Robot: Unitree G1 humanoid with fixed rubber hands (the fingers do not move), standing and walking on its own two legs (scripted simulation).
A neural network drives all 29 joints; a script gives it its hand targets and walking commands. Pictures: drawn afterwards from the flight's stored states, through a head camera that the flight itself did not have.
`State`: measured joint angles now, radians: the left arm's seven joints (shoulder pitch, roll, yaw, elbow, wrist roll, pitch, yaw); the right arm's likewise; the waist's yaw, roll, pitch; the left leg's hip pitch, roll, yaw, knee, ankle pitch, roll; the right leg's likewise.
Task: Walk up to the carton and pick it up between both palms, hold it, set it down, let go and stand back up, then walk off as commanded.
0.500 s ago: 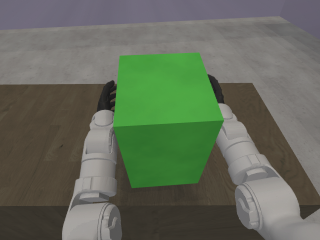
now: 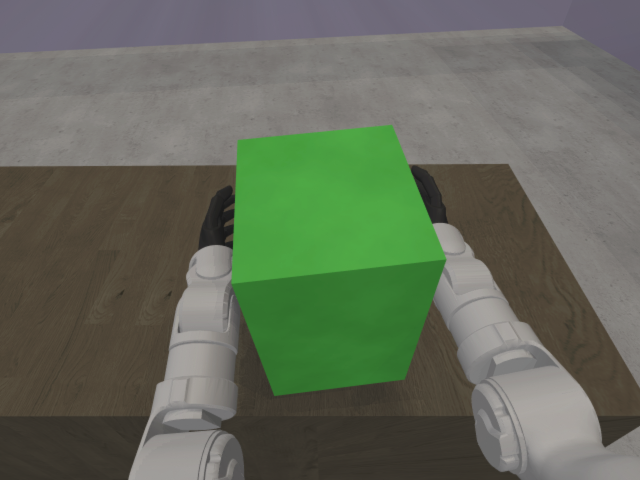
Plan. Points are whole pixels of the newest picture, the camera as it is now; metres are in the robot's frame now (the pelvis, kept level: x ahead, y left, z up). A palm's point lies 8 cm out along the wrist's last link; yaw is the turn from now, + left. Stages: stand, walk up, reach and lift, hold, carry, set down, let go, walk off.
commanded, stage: set down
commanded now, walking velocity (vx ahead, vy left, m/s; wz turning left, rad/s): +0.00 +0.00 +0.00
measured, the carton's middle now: (328, 270) +0.36 +0.02 +0.10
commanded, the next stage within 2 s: none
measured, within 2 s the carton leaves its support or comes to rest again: rests again in 1.90 s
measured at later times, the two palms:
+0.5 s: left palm (218, 264) +0.36 +0.16 +0.10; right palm (426, 240) +0.40 -0.11 +0.11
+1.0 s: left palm (220, 268) +0.37 +0.16 +0.09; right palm (422, 241) +0.41 -0.11 +0.10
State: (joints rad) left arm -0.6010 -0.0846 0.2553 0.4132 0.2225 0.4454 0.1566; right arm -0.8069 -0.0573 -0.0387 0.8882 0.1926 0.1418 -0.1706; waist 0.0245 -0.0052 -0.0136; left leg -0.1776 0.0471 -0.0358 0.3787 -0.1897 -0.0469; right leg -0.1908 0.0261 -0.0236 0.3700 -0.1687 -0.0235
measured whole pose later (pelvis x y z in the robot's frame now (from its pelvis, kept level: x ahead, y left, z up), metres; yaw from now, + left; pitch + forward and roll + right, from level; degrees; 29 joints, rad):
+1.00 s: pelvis +0.01 +0.00 +0.00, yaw +0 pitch +0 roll +0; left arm -0.54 -0.13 0.26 0.50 0.22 0.27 0.18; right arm -0.75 -0.05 -0.06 0.96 0.15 0.01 -0.13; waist 0.05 -0.01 0.00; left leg -0.18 0.05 -0.04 0.38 -0.20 -0.05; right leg -0.19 0.03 -0.02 0.37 -0.18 -0.02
